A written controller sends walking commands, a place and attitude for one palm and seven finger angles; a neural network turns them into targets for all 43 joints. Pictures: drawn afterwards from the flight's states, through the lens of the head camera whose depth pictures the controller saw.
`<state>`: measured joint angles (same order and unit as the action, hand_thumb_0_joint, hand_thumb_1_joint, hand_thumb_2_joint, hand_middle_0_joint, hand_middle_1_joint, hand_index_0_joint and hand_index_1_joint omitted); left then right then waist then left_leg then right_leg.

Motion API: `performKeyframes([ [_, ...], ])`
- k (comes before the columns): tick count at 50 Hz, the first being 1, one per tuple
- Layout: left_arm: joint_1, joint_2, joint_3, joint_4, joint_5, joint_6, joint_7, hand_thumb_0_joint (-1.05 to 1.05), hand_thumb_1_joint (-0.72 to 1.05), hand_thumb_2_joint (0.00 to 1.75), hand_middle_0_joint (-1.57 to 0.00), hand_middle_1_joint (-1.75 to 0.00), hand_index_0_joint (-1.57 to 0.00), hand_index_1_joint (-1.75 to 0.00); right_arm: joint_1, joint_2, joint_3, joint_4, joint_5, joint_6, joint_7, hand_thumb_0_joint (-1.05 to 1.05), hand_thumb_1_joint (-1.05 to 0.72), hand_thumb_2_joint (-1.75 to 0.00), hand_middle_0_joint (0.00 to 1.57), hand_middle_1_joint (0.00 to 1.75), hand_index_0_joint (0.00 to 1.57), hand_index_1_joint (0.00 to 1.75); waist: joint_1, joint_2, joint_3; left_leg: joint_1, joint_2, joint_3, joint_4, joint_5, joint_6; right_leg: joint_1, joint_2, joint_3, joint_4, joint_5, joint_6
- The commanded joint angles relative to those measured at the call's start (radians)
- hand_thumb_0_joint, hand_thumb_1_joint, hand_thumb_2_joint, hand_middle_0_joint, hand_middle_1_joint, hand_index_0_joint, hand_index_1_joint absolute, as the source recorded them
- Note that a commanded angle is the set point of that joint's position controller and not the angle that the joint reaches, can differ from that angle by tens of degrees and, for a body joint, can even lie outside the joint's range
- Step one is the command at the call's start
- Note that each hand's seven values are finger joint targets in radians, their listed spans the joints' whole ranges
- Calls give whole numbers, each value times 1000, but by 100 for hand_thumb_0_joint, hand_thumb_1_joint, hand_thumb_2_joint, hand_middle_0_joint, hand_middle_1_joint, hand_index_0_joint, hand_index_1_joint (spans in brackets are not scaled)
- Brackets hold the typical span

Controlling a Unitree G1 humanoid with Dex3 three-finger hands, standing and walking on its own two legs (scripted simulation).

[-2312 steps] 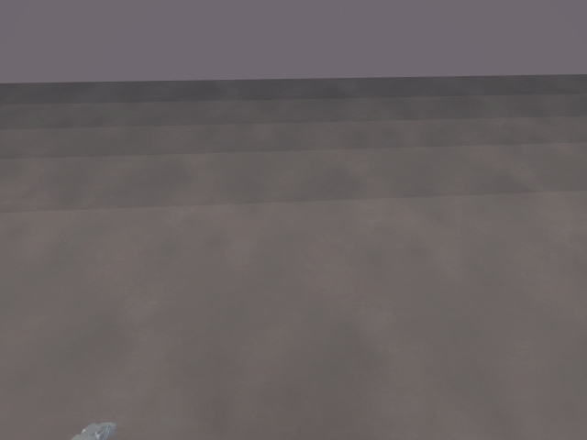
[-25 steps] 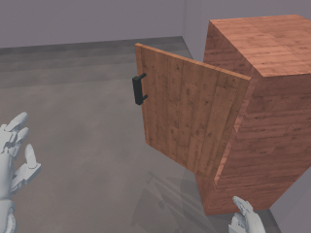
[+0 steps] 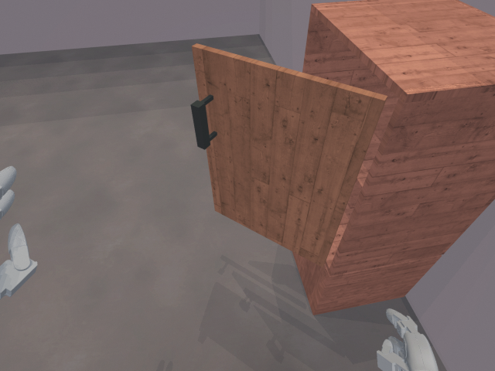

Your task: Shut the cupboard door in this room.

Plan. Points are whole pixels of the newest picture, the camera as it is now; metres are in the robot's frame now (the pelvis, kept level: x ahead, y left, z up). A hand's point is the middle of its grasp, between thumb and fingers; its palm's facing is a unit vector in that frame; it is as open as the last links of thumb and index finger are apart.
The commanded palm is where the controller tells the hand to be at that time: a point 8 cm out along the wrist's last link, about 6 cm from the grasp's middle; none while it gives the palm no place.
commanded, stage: step back with the hand held close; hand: left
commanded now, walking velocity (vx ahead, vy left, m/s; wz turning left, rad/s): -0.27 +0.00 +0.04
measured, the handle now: (206, 121) +0.67 +0.14 +0.03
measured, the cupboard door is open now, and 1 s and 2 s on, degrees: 47 47 47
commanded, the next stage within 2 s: stop stepping back and stand still in 1.18 s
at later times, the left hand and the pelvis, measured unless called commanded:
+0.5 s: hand out of the picture +0.12 +0.26 +0.17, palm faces +0.49 -0.74 -0.46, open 7.4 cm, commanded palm +0.05 +0.30 +0.18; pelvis -0.07 -0.01 -0.02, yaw +2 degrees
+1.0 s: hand out of the picture +0.02 +0.26 +0.17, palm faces +0.56 -0.73 -0.40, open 7.4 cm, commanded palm -0.04 +0.28 +0.18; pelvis -0.15 -0.03 -0.01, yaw +5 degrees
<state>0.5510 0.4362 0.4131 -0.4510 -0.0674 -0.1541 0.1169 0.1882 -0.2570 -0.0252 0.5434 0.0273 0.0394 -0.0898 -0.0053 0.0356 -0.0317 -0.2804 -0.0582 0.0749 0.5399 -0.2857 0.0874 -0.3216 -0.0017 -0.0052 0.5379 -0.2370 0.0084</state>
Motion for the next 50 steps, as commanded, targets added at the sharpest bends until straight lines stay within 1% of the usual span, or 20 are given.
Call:
performKeyframes([
  [1, -7, 174, 154, -188, 3, -64, 29, 0, 90, 90, -20, -30, -20, -30, -88, -118, -39, -167, -4, -50, -6, 0, -90, -90, 20, 30, 20, 30, 10, 14, -117, -200, 187, -188, -142, 182, -21, 250, -58, 99, 59, 310, -15],
  [7, -78, 163, 154, -201, 34, -94, 38, 0, 90, 90, -20, -30, -20, -30, -77, -128, -35, -172, -9, -80, -10, 0, -90, -90, 20, 30, 20, 30, 6, 72, -28, -497, 228, -263, -269, -298, 31, 352, -5, 76, 151, 161, 4],
  [11, -146, 153, 151, -217, 58, -116, 37, 0, 90, 90, -20, -30, -20, -30, -67, -135, -40, -166, -17, -105, -10, 0, -90, -90, 20, 30, 20, 30, 5, 101, -8, -608, 269, -301, -315, -469, 53, 397, 30, 61, 238, 101, 17],
  [13, -151, 188, 190, -225, 67, -129, 38, 0, 90, 90, -20, -30, -20, -30, -67, -139, -45, -163, -22, -120, -7, 0, -90, -90, 20, 30, 20, 30, 9, 106, -19, -614, 280, -328, -323, -471, 57, 409, 49, 56, 260, 114, 20],
  [19, -118, 139, 156, -239, 50, -157, 31, 0, 90, 90, -20, -30, -20, -30, -43, -119, -37, -139, -23, -146, 6, 0, -90, -90, 20, 30, 20, 30, -2, 35, -69, -496, 204, -255, -197, -330, 25, 333, 12, 128, 178, 195, -9],
  [24, -108, 162, 181, -235, 55, -172, 37, 0, 90, 90, -20, -30, -20, -30, -53, -114, -39, -133, -23, -153, 11, 0, -90, -90, 20, 30, 20, 30, -4, 12, -55, -526, 171, -223, -126, -389, 16, 273, -26, 209, 119, 104, -29],
  [28, -90, 198, 210, -225, 49, -180, 45, 0, 90, 90, -20, -30, -20, -30, -46, -110, -43, -120, -27, -151, 17, 0, -90, -90, 20, 30, 20, 30, -7, -60, -63, -412, 128, -195, -19, -305, -17, 120, -94, 293, 0, 20, -65],
  [31, -79, 186, 189, -240, 43, -188, 48, 0, 90, 90, -20, -30, -20, -30, -48, -101, -40, -121, -22, -150, 20, 0, -90, -90, 20, 30, 20, 30, -15, -51, -71, -343, 124, -183, -26, -285, -18, 45, -86, 259, -31, -39, -55],
  [34, -56, 179, 202, -240, 46, -194, 52, 0, 90, 90, -20, -30, -20, -30, -57, -111, -41, -123, -18, -159, 13, 0, -90, -90, 20, 30, 20, 30, -12, 33, -85, -442, 193, -244, -161, -377, 14, 150, -5, 159, 102, -10, -21],
  [36, -87, 174, 217, -259, 56, -199, 49, 0, 90, 90, -20, -30, -20, -30, -76, -128, -47, -128, -20, -173, 7, 0, -90, -90, 20, 30, 20, 30, 2, 172, -91, -631, 314, -342, -321, -529, 59, 326, 82, 70, 333, 51, 12],
  [37, -103, 183, 229, -262, 56, -196, 47, 0, 90, 90, -20, -30, -20, -30, -79, -126, -52, -123, -26, -179, 5, 0, -90, -90, 20, 30, 20, 30, 6, 196, -92, -665, 364, -365, -353, -522, 72, 360, 101, 50, 399, 15, 20],
  [38, -115, 213, 251, -264, 62, -194, 45, 0, 90, 90, -20, -30, -20, -30, -86, -124, -60, -121, -25, -186, 6, 0, -90, -90, 20, 30, 20, 30, 10, 171, -93, -653, 385, -372, -356, -518, 76, 352, 114, 56, 434, -50, 21],
  [39, -86, 185, 234, -242, 50, -194, 38, 0, 90, 90, -20, -30, -20, -30, -79, -114, -62, -115, -24, -194, 7, 0, -90, -90, 20, 30, 20, 30, 8, 122, -78, -590, 386, -346, -332, -469, 64, 296, 108, 53, 402, -97, 14],
  [43, -39, 176, 221, -233, 24, -204, 26, 0, 90, 90, -20, -30, -20, -30, -89, -103, -57, -85, -29, -217, 19, 0, -90, -90, 20, 30, 20, 30, 9, 144, -39, -369, 354, -228, -257, -326, 6, 141, 64, 61, 131, -157, -20],
  [44, -56, 150, 177, -271, 8, -216, 27, 0, 90, 90, -20, -30, -20, -30, -84, -74, -44, -75, -26, -220, 24, 0, -90, -90, 20, 30, 20, 30, 5, 73, -64, -200, 288, -162, -155, -159, -30, 22, 11, 133, -14, -63, -31],
  [45, -85, 155, 161, -283, 10, -227, 34, 0, 90, 90, -20, -30, -20, -30, -73, -61, -42, -60, -23, -219, 26, 0, -90, -90, 20, 30, 20, 30, -4, -27, -112, -37, 219, -79, -23, -4, -69, -91, -62, 263, -110, 88, -49],
  [46, -133, 178, 156, -281, 21, -233, 49, 0, 90, 90, -20, -30, -20, -30, -69, -55, -38, -42, -26, -213, 26, 0, -90, -90, 20, 30, 20, 30, -15, -85, -178, 77, 166, -3, 55, 118, -101, -134, -138, 338, -161, 304, -49],
  [47, -205, 169, 112, -302, 26, -225, 56, 0, 90, 90, -20, -30, -20, -30, -79, -49, -46, -33, -13, -212, 24, 0, -90, -90, 20, 30, 20, 30, -22, -160, -241, 139, 125, 18, 105, 179, -106, -117, -158, 347, -157, 487, -7],
  [48, -247, 220, 139, -316, 33, -213, 66, 0, 90, 90, -20, -30, -20, -30, -95, -56, -54, -31, -13, -210, 17, 0, -90, -90, 20, 30, 20, 30, -18, -182, -250, 151, 112, 18, 129, 152, -101, -119, -174, 354, -161, 556, 11],
  [50, -195, 217, 140, -252, 39, -185, 63, 0, 90, 90, -20, -30, -20, -30, -112, -50, -45, -40, -19, -191, 3, 0, -90, -90, 20, 30, 20, 30, -15, -154, -205, 123, 113, 11, 103, 217, -98, -89, -148, 294, -137, 599, -3],
])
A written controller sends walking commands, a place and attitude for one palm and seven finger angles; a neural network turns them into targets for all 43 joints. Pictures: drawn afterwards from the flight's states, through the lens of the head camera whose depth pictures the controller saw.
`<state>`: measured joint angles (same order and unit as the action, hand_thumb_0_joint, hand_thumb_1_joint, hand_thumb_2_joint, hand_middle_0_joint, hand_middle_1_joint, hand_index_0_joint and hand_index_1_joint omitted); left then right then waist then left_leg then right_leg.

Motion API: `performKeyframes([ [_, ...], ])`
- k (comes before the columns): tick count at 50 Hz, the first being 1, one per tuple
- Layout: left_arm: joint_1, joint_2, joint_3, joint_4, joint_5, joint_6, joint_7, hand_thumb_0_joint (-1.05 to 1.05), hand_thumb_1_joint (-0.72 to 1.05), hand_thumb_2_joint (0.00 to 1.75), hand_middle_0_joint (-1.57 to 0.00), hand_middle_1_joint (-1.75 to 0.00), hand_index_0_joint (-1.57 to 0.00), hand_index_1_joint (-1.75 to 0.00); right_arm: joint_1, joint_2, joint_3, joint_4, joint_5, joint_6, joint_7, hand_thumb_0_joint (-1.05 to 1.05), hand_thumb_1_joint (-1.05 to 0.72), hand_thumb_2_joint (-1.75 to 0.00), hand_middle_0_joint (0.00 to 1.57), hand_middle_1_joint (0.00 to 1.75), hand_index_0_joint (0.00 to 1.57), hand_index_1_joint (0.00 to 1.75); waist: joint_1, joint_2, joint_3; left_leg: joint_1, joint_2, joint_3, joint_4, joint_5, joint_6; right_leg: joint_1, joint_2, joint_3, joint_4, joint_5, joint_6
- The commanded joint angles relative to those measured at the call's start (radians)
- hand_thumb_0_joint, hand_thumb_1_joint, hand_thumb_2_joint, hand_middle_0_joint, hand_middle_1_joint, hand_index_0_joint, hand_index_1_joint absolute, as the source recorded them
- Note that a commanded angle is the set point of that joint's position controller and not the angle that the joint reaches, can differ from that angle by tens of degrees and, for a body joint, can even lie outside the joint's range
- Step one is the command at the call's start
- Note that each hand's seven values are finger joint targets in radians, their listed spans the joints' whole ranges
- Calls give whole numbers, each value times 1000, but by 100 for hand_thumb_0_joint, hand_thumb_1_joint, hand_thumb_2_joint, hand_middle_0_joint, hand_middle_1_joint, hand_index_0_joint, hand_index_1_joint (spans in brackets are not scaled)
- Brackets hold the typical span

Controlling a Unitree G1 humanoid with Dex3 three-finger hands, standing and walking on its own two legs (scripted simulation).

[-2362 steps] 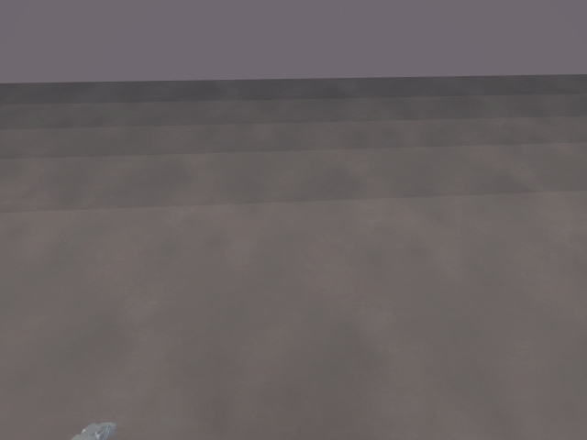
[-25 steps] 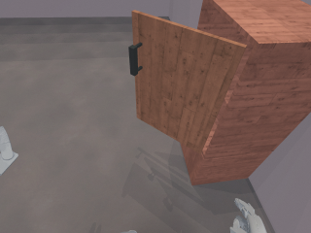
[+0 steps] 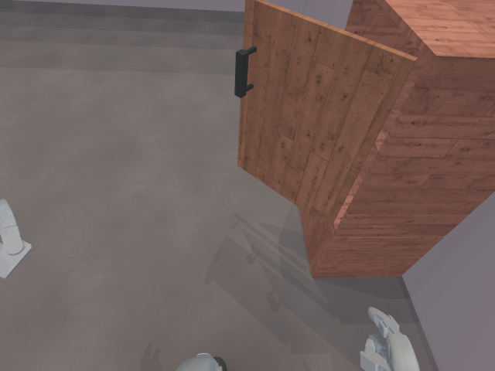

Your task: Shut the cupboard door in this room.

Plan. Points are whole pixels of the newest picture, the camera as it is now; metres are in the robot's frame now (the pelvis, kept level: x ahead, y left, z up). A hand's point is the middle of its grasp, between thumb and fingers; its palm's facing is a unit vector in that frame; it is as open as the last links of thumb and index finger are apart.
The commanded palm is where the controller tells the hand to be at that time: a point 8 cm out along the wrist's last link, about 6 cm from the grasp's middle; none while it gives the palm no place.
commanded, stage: step back with the hand held close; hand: left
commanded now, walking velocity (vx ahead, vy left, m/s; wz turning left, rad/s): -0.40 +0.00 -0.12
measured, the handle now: (246, 71) +0.83 +0.10 +0.05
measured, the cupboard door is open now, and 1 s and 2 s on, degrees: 47 47 47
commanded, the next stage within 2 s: stop stepping back and stand still in 0.18 s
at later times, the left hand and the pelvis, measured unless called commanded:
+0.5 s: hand out of the picture +0.10 +0.30 +0.19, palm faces +0.45 -0.84 -0.31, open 7.4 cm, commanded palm +0.05 +0.34 +0.19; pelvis -0.11 +0.05 +0.00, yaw -4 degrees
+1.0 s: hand out of the picture +0.10 +0.31 +0.18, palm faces +0.37 -0.87 -0.33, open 7.4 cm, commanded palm +0.04 +0.35 +0.19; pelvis -0.14 +0.08 +0.00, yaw -9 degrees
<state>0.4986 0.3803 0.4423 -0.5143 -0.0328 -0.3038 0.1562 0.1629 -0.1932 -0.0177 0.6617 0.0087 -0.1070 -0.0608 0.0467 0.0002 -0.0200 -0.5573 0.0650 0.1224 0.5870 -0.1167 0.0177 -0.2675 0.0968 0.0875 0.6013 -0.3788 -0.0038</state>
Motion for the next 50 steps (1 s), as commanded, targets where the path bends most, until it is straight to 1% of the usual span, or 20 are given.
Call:
performKeyframes([
  [1, -147, 260, 98, -172, 7, -27, 18, 0, 90, 90, -20, -30, -20, -30, -92, -118, -48, -159, 1, -33, -31, 0, -90, -90, 20, 30, 20, 30, -72, -66, -187, 401, -4, -40, 18, 138, -29, -129, -212, 164, -184, 770, 12],
  [4, -81, 262, 120, -112, -4, -19, -2, 0, 90, 90, -20, -30, -20, -30, -95, -139, -49, -175, 4, -5, -29, 0, -90, -90, 20, 30, 20, 30, -56, 94, -211, 452, 109, -113, -149, 374, 9, -90, -60, 15, -94, 474, 46],
  [6, -56, 243, 125, -119, -24, -14, -26, 0, 90, 90, -20, -30, -20, -30, -113, -157, -55, -206, 1, -6, -14, 0, -90, -90, 20, 30, 20, 30, -47, 229, -198, 262, 249, -233, -368, -14, 63, 30, 15, -47, 95, 5, 38],
  [8, -22, 252, 159, -148, -25, 0, -34, 0, 90, 90, -20, -30, -20, -30, -136, -167, -55, -231, -13, -9, -4, 0, -90, -90, 20, 30, 20, 30, -30, 266, -127, -45, 307, -298, -504, -480, 88, 176, 22, -58, 238, -61, 14],
  [12, 43, 228, 132, -224, -61, 32, -33, 0, 90, 90, -20, -30, -20, -30, -134, -146, -45, -249, 0, -7, 12, 0, -90, -90, 20, 30, 20, 30, -20, 218, -159, 3, 192, -123, -389, -480, -27, 138, 7, -158, 16, -125, -11],
  [14, 30, 243, 129, -286, -57, 30, -18, 0, 90, 90, -20, -30, -20, -30, -110, -121, -40, -240, -5, -2, 16, 0, -90, -90, 20, 30, 20, 30, -33, 79, -156, 130, 81, -57, -162, -382, -71, -22, -105, -12, -235, -134, -52],
  [15, 7, 285, 147, -308, -40, 20, -5, 0, 90, 90, -20, -30, -20, -30, -65, -116, -41, -224, -7, -5, 15, 0, -90, -90, 20, 30, 20, 30, -52, -54, -142, 291, -10, 10, 90, -281, -90, -251, -256, 183, -392, -192, -114],
  [16, -36, 316, 161, -302, -24, 11, 19, 0, 90, 90, -20, -30, -20, -30, -12, -121, -44, -195, -20, -5, 18, 0, -90, -90, 20, 30, 20, 30, -65, -124, -132, 366, -35, -41, 276, -229, -80, -388, -409, 301, -479, -154, -177],
  [17, -37, 271, 105, -229, -16, 42, 21, 0, 90, 90, -20, -30, -20, -30, 4, -122, -49, -190, -8, 5, 12, 0, -90, -90, 20, 30, 20, 30, -58, -188, -115, 265, -48, -118, 411, -276, -66, -360, -418, 327, -436, -226, -198],
  [21, -181, 223, 54, -142, 6, 73, 45, 0, 90, 90, -20, -30, -20, -30, -6, -134, -15, -166, -7, 4, -33, 0, -90, -90, 20, 30, 20, 30, -86, 40, -1, 301, -20, -128, 21, -197, -23, -240, -238, 81, -264, -66, -84],
  [24, -226, 223, 46, -130, 19, 64, 43, 0, 90, 90, -20, -30, -20, -30, -16, -173, -20, -182, 11, -44, -55, 0, -90, -90, 20, 30, 20, 30, -59, 120, 27, 227, 88, -277, -262, -279, 23, -78, -92, -1, -152, 49, -6],
  [26, -135, 207, 55, -158, 10, 62, 33, 0, 90, 90, -20, -30, -20, -30, -5, -149, -6, -167, 0, -56, -47, 0, -90, -90, 20, 30, 20, 30, -76, 289, -15, 177, 166, -437, -486, -666, 9, -30, -40, -77, 30, -30, 19],
  [28, -128, 226, 73, -233, 14, 57, 26, 0, 90, 90, -20, -30, -20, -30, -17, -136, -9, -173, -14, -68, -35, 0, -90, -90, 20, 30, 20, 30, -62, 261, -17, 137, 195, -466, -541, -696, 7, -2, -30, -81, 118, -27, 12],
  [30, -21, 199, 58, -232, 9, 66, 22, 0, 90, 90, -20, -30, -20, -30, -13, -129, -10, -179, -18, -72, -21, 0, -90, -90, 20, 30, 20, 30, -51, 160, -66, 202, 168, -356, -494, -552, 7, 40, -23, -117, 42, -32, 1],
  [35, 92, 244, 106, -191, -10, 104, 21, 0, 90, 90, -20, -30, -20, -30, 6, -134, -9, -187, -29, -25, -21, 0, -90, -90, 20, 30, 20, 30, -73, 177, -87, 148, 91, -216, -364, -459, -35, 198, -43, -154, -179, -18, -44],
  [39, 38, 275, 155, -137, -25, 111, 28, 0, 90, 90, -20, -30, -20, -30, 24, -124, -21, -177, -37, 17, -20, 0, -90, -90, 20, 30, 20, 30, -78, -42, -99, 129, 27, -144, -33, -292, -42, 106, -237, 112, -284, -183, -158],
  [42, 1, 232, 98, -108, -13, 110, 41, 0, 90, 90, -20, -30, -20, -30, 1, -130, -23, -179, -11, 28, -11, 0, -90, -90, 20, 30, 20, 30, -65, -164, 48, -22, -10, -122, 275, -264, -30, 16, -398, 328, -409, -264, -252],
  [44, -105, 222, 67, -101, 2, 90, 45, 0, 90, 90, -20, -30, -20, -30, -16, -134, -15, -164, -11, 17, -13, 0, -90, -90, 20, 30, 20, 30, -67, -114, 107, -37, 19, -148, 274, -292, -24, 5, -403, 268, -369, -114, -251],
  [48, -227, 231, 32, -148, 20, 68, 47, 0, 90, 90, -20, -30, -20, -30, -25, -136, -14, -150, -13, -7, -36, 0, -90, -90, 20, 30, 20, 30, -77, 27, 104, 312, -15, -52, -2, -173, -8, -170, -267, 27, -252, -140, -138],
  [50, -186, 224, 47, -204, 13, 60, 38, 0, 90, 90, -20, -30, -20, -30, -23, -160, -23, -171, -12, -20, -42, 0, -90, -90, 20, 30, 20, 30, -70, 203, 87, 365, 82, -240, -169, -214, 40, -190, -142, -50, -60, -67, -61],
])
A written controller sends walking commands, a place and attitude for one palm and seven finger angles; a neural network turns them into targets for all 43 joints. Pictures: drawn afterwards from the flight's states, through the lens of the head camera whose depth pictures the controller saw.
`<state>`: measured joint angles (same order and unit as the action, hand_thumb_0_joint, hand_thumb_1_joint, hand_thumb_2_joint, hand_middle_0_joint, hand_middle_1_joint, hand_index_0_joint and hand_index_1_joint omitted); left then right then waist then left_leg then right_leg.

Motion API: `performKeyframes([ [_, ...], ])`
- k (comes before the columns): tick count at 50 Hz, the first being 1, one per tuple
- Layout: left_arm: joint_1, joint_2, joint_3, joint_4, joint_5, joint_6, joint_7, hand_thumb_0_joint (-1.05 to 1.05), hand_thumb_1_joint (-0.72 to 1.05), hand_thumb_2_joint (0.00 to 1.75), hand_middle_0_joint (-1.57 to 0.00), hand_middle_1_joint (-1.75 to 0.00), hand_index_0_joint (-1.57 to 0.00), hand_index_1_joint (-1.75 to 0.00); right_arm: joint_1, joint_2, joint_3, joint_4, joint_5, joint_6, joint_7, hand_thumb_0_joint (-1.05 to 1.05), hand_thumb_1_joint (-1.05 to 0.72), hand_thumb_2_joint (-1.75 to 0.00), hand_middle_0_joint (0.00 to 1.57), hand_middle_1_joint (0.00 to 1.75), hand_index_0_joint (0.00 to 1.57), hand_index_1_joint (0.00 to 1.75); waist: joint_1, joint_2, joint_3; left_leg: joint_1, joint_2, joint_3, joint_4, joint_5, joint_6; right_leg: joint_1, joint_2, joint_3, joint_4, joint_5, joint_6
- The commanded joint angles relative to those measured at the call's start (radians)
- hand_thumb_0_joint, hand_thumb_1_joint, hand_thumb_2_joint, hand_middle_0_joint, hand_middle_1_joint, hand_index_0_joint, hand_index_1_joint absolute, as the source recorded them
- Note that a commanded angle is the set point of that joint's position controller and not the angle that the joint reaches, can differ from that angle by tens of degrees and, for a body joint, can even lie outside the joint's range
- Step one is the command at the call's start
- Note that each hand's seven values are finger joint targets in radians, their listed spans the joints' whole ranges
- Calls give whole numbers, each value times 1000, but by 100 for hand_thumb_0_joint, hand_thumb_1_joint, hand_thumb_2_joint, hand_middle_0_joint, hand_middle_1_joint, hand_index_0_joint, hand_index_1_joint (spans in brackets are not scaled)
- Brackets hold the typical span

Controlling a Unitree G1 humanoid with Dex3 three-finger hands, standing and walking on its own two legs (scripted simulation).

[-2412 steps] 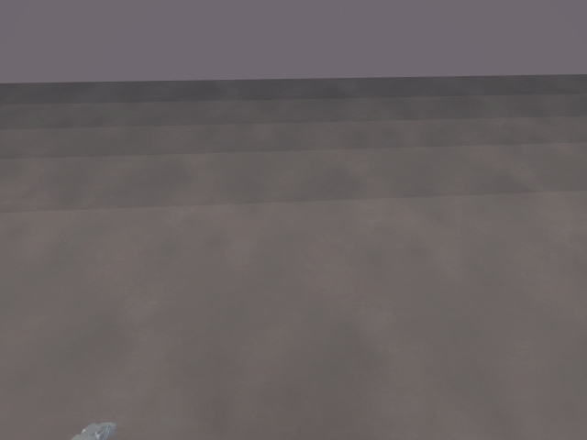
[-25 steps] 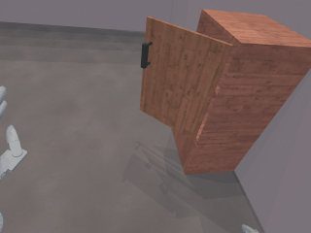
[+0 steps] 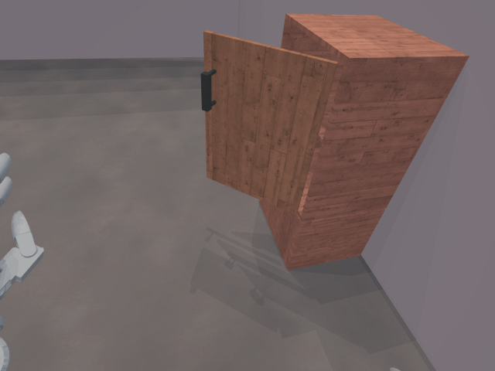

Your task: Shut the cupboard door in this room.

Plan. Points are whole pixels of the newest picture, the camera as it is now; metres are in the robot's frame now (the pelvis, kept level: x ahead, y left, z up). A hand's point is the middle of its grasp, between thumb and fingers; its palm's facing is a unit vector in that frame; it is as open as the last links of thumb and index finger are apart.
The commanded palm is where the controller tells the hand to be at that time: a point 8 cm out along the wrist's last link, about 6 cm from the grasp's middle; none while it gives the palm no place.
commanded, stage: stop stepping back and stand still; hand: left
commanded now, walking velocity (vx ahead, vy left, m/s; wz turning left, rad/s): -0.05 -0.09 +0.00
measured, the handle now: (210, 90) +0.96 +0.17 +0.04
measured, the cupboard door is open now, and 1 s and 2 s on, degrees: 47 47 47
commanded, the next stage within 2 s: let the arm hang, fingers relaxed in 0.74 s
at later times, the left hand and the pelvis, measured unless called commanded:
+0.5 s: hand (73, 233) +0.24 +0.25 +0.17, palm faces +0.43 -0.79 -0.43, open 7.4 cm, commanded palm +0.18 +0.28 +0.19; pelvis +0.03 -0.01 +0.01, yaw -1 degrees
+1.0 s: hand (106, 326) +0.21 +0.25 -0.04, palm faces +0.06 -0.91 -0.40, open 7.4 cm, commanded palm none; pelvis +0.02 +0.01 +0.01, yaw +0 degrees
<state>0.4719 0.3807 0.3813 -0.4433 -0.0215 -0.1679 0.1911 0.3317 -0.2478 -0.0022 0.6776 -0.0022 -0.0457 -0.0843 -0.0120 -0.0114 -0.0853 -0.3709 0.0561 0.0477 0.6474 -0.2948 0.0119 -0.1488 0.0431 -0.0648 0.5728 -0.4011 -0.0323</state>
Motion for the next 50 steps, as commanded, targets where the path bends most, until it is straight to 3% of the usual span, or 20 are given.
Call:
performKeyframes([
  [1, -118, 232, 137, -298, -8, -91, 1, 0, 90, 90, -20, -30, -20, -30, -190, -97, -35, -192, 4, -90, -14, 0, -90, -90, 20, 30, 20, 30, -6, 307, 106, 184, 178, -323, -346, -120, 73, -287, -31, 47, 72, -45, 6],
  [2, -85, 247, 163, -308, -12, -97, -2, 0, 90, 90, -20, -30, -20, -30, -185, -79, -25, -190, -9, -99, -12, 0, -90, -90, 20, 30, 20, 30, -9, 345, 86, 133, 234, -446, -442, -166, 90, -245, -16, 47, 150, -66, 19],
  [3, -79, 277, 196, -322, -10, -106, -6, 0, 90, 90, -20, -30, -20, -30, -192, -70, -26, -186, -20, -111, -10, 0, -90, -90, 20, 30, 20, 30, 0, 282, 75, 99, 256, -469, -468, -147, 100, -212, -36, 85, 177, -62, 24],
  [4, -57, 255, 186, -325, -12, -110, -9, 0, 90, 90, -20, -30, -20, -30, -182, -62, -27, -182, -23, -115, -5, 0, -90, -90, 20, 30, 20, 30, -1, 194, 50, 105, 253, -426, -444, -73, 103, -182, -41, 88, 154, -30, 28],
  [5, -29, 240, 183, -327, -16, -110, -11, 0, 90, 90, -20, -30, -20, -30, -180, -66, -30, -183, -20, -120, 1, 0, -90, -90, 20, 30, 20, 30, 2, 173, 12, 129, 237, -345, -408, 2, 92, -150, -41, 79, 91, -8, 31],
  [7, 42, 218, 180, -305, -21, -98, -13, 0, 90, 90, -20, -30, -20, -30, -171, -72, -30, -190, -9, -122, 9, 0, -90, -90, 20, 30, 20, 30, 3, 188, -30, 132, 192, -209, -356, 83, 52, -68, -30, 47, -52, 73, 34],
  [9, 104, 207, 182, -261, -30, -81, -16, 0, 90, 90, -20, -30, -20, -30, -162, -72, -27, -199, -2, -119, 11, 0, -90, -90, 20, 30, 20, 30, -1, 171, -50, 96, 149, -136, -322, 125, 18, -1, -30, 46, -127, 172, 33],
  [13, 127, 207, 183, -193, -41, -52, -17, 0, 90, 90, -20, -30, -20, -30, -160, -75, -29, -199, 7, -101, 9, 0, -90, -90, 20, 30, 20, 30, 0, 80, -61, 86, 100, -73, -258, 145, -2, 0, -59, 101, -155, 292, 21],
  [15, 100, 194, 155, -197, -41, -45, -16, 0, 90, 90, -20, -30, -20, -30, -165, -68, -23, -200, 9, -87, 5, 0, -90, -90, 20, 30, 20, 30, -4, 65, -72, 108, 85, -62, -224, 213, -4, -8, -78, 126, -155, 370, 16],
  [20, 8, 205, 129, -197, -31, -32, -8, 0, 90, 90, -20, -30, -20, -30, -185, -59, -19, -197, 15, -71, -6, 0, -90, -90, 20, 30, 20, 30, -6, -4, -64, 148, 41, -34, -145, 228, -4, -50, -136, 178, -188, 482, 5],
  [23, -30, 235, 145, -207, -25, -33, -1, 0, 90, 90, -20, -30, -20, -30, -203, -59, -22, -197, 16, -62, -11, 0, -90, -90, 20, 30, 20, 30, -2, 5, -43, 149, 21, -20, -121, 209, -3, -75, -157, 197, -209, 504, 10],
  [24, -30, 217, 128, -202, -23, -35, -2, 0, 90, 90, -20, -30, -20, -30, -200, -56, -21, -199, 17, -59, -11, 0, -90, -90, 20, 30, 20, 30, -4, 5, -34, 141, 18, -22, -118, 218, -3, -66, -162, 190, -205, 508, 7],
  [28, -1, 241, 158, -205, -22, -43, 1, 0, 90, 90, -20, -30, -20, -30, -209, -65, -28, -209, 19, -48, -13, 0, -90, -90, 20, 30, 20, 30, 5, 41, -41, 156, 22, -19, -134, 306, 2, -43, -140, 160, -188, 566, 29],
  [32, 48, 224, 154, -188, -25, -47, -2, 0, 90, 90, -20, -30, -20, -30, -202, -67, -29, -221, 21, -37, -9, 0, -90, -90, 20, 30, 20, 30, 8, 46, -56, 154, 31, -17, -144, 374, 4, -5, -123, 140, -174, 611, 46],
  [41, 62, 215, 141, -189, -32, -44, -7, 0, 90, 90, -20, -30, -20, -30, -200, -75, -29, -230, 20, -39, -13, 0, -90, -90, 20, 30, 20, 30, 7, 64, -49, 155, 42, -39, -195, 314, 7, -19, -99, 125, -195, 454, 38],
  [42, -19, 40, -305, 514, 27, 92, -147, 0, 90, 90, -20, -30, -20, -30, -289, -252, -53, -71, 29, -104, 85, 0, -90, -90, 20, 30, 20, 30, -12, 93, 70, 95, 75, -53, -75, 486, 15, -123, -170, 42, -65, 538, 8],
  [43, -29, 12, -289, 551, 32, 165, -171, 0, 90, 90, -20, -30, -20, -30, -206, -223, -75, -34, 11, -69, 88, 0, -90, -90, 20, 30, 20, 30, -8, 82, -16, 155, 79, -48, -104, 465, 8, -133, -152, 114, -104, 453, -5],
  [45, -80, -8, -303, 646, 39, 171, -185, 0, 90, 90, -20, -30, -20, -30, -157, -197, -49, -14, -5, -27, 86, 0, -90, -90, 20, 30, 20, 30, 7, 3, 9, 81, 98, -95, -136, 349, 40, -123, -123, 77, -72, 277, -7],
  [48, -151, 4, -323, 835, 44, 165, -186, 0, 90, 90, -20, -30, -20, -30, -176, -180, -28, 19, -17, 6, 85, 0, -90, -90, 20, 30, 20, 30, 7, -154, 38, 89, 80, -129, -164, 282, 42, -123, -127, 112, -109, 208, -17],
  [50, -171, -13, -340, 968, 42, 170, -179, 0, 90, 90, -20, -30, -20, -30, -159, -152, -18, 63, -26, 28, 85, 0, -90, -90, 20, 30, 20, 30, 0, -149, 40, 128, 58, -116, -172, 265, 33, -125, -145, 139, -135, 213, -22],
])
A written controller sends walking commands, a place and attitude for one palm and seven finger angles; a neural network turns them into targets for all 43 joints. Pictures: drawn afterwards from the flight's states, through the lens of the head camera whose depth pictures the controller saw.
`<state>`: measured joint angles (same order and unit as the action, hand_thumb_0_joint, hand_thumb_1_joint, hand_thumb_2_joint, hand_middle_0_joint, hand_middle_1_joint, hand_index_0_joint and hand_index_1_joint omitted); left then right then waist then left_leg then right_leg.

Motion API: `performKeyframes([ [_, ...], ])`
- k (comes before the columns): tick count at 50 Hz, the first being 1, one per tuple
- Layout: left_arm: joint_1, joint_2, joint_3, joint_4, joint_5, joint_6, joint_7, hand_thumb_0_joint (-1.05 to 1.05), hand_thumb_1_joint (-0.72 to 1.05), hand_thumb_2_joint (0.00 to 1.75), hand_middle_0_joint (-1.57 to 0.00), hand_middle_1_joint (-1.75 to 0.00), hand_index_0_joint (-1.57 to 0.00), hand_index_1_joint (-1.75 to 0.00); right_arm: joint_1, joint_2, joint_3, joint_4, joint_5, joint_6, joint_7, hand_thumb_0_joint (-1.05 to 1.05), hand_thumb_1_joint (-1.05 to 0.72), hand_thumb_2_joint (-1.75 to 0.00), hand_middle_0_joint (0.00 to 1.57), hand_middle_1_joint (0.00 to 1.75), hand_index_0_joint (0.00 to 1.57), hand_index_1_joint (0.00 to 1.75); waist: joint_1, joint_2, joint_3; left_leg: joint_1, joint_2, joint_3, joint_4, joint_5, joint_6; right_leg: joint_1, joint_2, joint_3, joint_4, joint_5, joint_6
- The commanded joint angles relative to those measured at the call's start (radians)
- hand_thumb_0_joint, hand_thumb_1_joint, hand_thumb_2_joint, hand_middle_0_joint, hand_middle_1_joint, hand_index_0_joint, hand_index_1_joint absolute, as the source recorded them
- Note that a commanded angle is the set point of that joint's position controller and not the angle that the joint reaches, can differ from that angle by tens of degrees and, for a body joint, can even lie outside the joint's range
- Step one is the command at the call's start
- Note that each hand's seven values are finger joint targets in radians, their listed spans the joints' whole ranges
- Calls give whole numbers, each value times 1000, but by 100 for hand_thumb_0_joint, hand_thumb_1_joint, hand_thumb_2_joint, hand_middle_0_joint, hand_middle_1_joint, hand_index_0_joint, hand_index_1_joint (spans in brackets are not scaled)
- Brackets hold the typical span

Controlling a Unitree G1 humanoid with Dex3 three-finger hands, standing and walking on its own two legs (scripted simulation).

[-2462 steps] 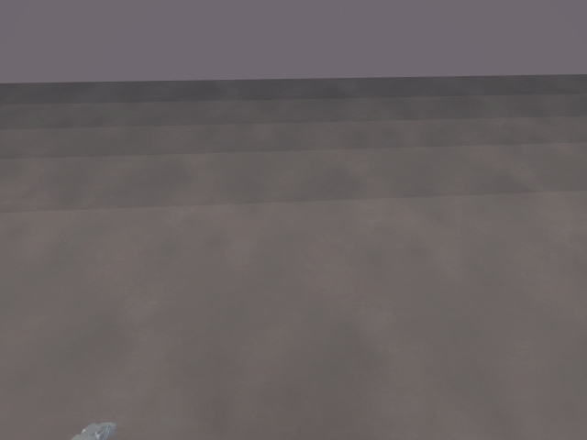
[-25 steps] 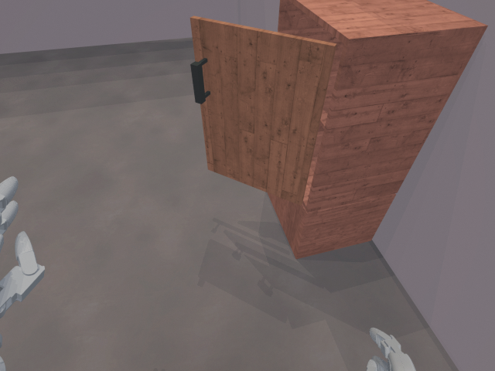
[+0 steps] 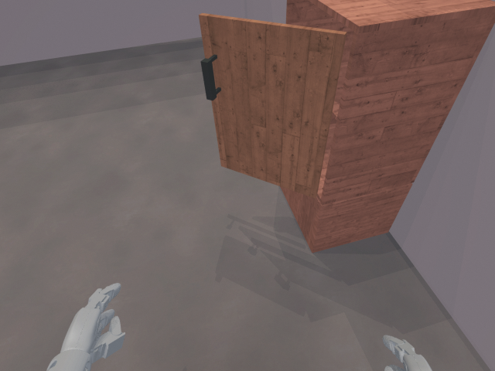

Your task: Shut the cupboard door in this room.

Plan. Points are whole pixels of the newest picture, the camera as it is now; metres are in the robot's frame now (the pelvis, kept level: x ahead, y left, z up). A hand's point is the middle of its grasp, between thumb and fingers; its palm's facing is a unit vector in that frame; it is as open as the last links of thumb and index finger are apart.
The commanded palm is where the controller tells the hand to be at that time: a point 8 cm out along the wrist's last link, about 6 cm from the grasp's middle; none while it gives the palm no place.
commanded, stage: let the arm hang, fingers relaxed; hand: left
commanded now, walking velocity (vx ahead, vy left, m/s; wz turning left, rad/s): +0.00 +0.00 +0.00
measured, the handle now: (212, 77) +0.94 +0.16 +0.04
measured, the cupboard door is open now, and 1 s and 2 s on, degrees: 47 47 47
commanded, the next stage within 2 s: look to check the result in 0.94 s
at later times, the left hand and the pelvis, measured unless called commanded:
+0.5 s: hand out of the picture -0.08 +0.19 -0.16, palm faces +0.01 -0.98 -0.20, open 7.3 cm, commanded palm none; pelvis -0.01 +0.01 +0.01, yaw -1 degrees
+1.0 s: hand out of the picture -0.02 +0.19 -0.16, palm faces -0.01 -0.98 -0.20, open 7.4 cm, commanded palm none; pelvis -0.01 +0.01 +0.01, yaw -1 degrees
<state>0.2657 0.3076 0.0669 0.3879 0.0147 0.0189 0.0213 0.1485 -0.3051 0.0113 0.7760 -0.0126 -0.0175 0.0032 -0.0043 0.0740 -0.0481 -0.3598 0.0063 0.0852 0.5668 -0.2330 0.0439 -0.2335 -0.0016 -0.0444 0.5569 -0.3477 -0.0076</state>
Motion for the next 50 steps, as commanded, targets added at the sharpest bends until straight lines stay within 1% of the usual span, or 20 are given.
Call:
performKeyframes([
  [1, 25, 58, -30, 195, 5, -12, -5, 0, 90, 90, -20, -30, -20, -30, 31, -86, -27, -14, -17, 10, -3, 0, -90, -90, 20, 30, 20, 30, -9, -201, 13, 123, 103, -153, -112, 187, -1, -35, -100, 119, -129, 139, -44],
  [3, 28, 65, -36, 307, 3, -12, 1, 0, 90, 90, -20, -30, -20, -30, 33, -81, -21, 33, -17, 20, -4, 0, -90, -90, 20, 30, 20, 30, -4, -122, 15, 144, 97, -151, -141, 165, -7, -14, -93, 126, -156, 109, -40],
  [6, 53, 30, -41, 458, -2, -13, 2, 0, 90, 90, -20, -30, -20, -30, 55, -34, -16, 117, -14, 23, -14, 0, -90, -90, 20, 30, 20, 30, -4, 10, 44, 132, 90, -149, -196, 51, -10, 3, -88, 126, -189, 73, -43],
  [7, 75, 0, -28, 493, 1, -14, 4, 0, 90, 90, -20, -30, -20, -30, 70, -15, -20, 137, -17, 23, -19, 0, -90, -90, 20, 30, 20, 30, 2, 58, 37, 122, 93, -152, -213, 24, -7, 29, -85, 117, -199, 83, -46],
  [8, 93, 2, -26, 524, 2, -15, 5, 0, 90, 90, -20, -30, -20, -30, 78, -15, -23, 152, -14, 24, -22, 0, -90, -90, 20, 30, 20, 30, 7, 65, 43, 127, 94, -153, -213, 23, -6, 39, -83, 115, -211, 97, -49],
  [11, 110, -14, -39, 607, -3, -18, 3, 0, 90, 90, -20, -30, -20, -30, 126, 6, -25, 210, -9, 24, -29, 0, -90, -90, 20, 30, 20, 30, -1, 55, 56, 134, 99, -156, -243, -27, -7, 38, -82, 109, -230, 91, -49],
  [13, 124, -19, -42, 648, -2, -21, 4, 0, 90, 90, -20, -30, -20, -30, 151, 1, -32, 236, -4, 22, -34, 0, -90, -90, 20, 30, 20, 30, -1, 4, 73, 147, 109, -164, -255, -20, -2, 32, -78, 103, -241, 98, -49],
  [17, 148, -38, -51, 709, -3, -24, 8, 0, 90, 90, -20, -30, -20, -30, 193, 13, -34, 284, -1, 19, -40, 0, -90, -90, 20, 30, 20, 30, -5, -59, 93, 164, 114, -162, -273, -27, 4, 20, -83, 102, -249, 96, -45],
  [18, 156, -34, -50, 719, -2, -26, 9, 0, 90, 90, -20, -30, -20, -30, 196, 10, -36, 288, 2, 18, -40, 0, -90, -90, 20, 30, 20, 30, -3, -70, 88, 177, 113, -155, -265, 1, 6, 21, -85, 103, -254, 104, -47],
  [20, 163, -48, -52, 735, -3, -26, 12, 0, 90, 90, -20, -30, -20, -30, 208, 19, -35, 304, -1, 19, -42, 0, -90, -90, 20, 30, 20, 30, -8, -89, 99, 184, 112, -154, -272, -18, 5, 3, -85, 106, -256, 80, -45],
  [22, 167, -52, -52, 746, -1, -23, 14, 0, 90, 90, -20, -30, -20, -30, 216, 22, -37, 315, -1, 20, -42, 0, -90, -90, 20, 30, 20, 30, -8, -80, 126, 171, 117, -158, -294, -63, 5, -10, -81, 101, -250, 64, -41],
  [25, 179, -60, -51, 753, 0, -24, 17, 0, 90, 90, -20, -30, -20, -30, 217, 31, -38, 322, -2, 18, -42, 0, -90, -90, 20, 30, 20, 30, -4, -92, 130, 167, 114, -157, -301, -64, 7, -10, -82, 103, -247, 68, -41],
  [26, 177, -60, -51, 756, 1, -23, 17, 0, 90, 90, -20, -30, -20, -30, 218, 33, -39, 325, -2, 20, -41, 0, -90, -90, 20, 30, 20, 30, -5, -93, 148, 159, 114, -156, -305, -79, 5, -20, -81, 99, -248, 57, -38],
  [31, 172, -65, -50, 750, 4, -23, 19, 0, 90, 90, -20, -30, -20, -30, 216, 39, -41, 328, -4, 21, -38, 0, -90, -90, 20, 30, 20, 30, -4, -80, 175, 139, 111, -158, -320, -109, 2, -37, -77, 103, -245, 48, -34],
  [33, 174, -59, -48, 744, 5, -24, 19, 0, 90, 90, -20, -30, -20, -30, 215, 36, -42, 324, -2, 19, -37, 0, -90, -90, 20, 30, 20, 30, -2, -82, 167, 144, 110, -157, -321, -105, 3, -36, -76, 103, -245, 54, -34],
  [37, 153, -60, -43, 734, 6, -24, 18, 0, 90, 90, -20, -30, -20, -30, 208, 36, -45, 320, -5, 14, -38, 0, -90, -90, 20, 30, 20, 30, -3, -52, 166, 133, 112, -167, -340, -120, 0, -27, -75, 99, -234, 70, -31],
  [38, 159, -52, -42, 732, 7, -25, 18, 0, 90, 90, -20, -30, -20, -30, 202, 30, -46, 316, -3, 14, -37, 0, -90, -90, 20, 30, 20, 30, 1, -56, 159, 140, 111, -162, -332, -111, 2, -24, -76, 98, -241, 74, -32],
  [40, 141, -53, -42, 730, 5, -26, 17, 0, 90, 90, -20, -30, -20, -30, 202, 31, -46, 317, -5, 12, -38, 0, -90, -90, 20, 30, 20, 30, -4, -64, 155, 146, 110, -161, -332, -90, -1, -21, -79, 100, -241, 83, -32],
  [43, 135, -39, -38, 725, 7, -26, 16, 0, 90, 90, -20, -30, -20, -30, 192, 13, -50, 313, -3, 12, -37, 0, -90, -90, 20, 30, 20, 30, -2, -50, 159, 150, 113, -169, -341, -114, -1, -25, -74, 99, -241, 74, -32],
  [50, 102, -15, -36, 724, 4, -33, 12, 0, 90, 90, -20, -30, -20, -30, 173, -3, -49, 313, -2, 8, -36, 0, -90, -90, 20, 30, 20, 30, -8, -84, 125, 197, 110, -149, -311, -23, -2, -12, -89, 109, -261, 98, -36],
])
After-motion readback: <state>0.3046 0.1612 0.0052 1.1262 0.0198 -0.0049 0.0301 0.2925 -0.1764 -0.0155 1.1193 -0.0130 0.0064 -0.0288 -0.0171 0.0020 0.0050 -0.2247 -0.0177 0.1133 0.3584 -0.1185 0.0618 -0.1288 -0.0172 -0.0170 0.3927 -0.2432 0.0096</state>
